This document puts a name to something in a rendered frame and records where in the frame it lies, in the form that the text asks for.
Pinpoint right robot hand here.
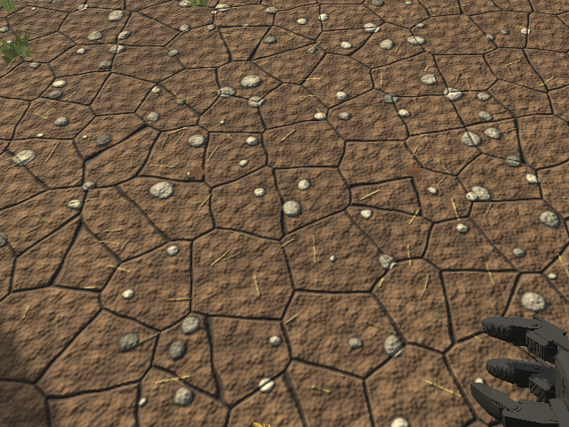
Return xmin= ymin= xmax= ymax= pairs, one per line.
xmin=470 ymin=316 xmax=569 ymax=427

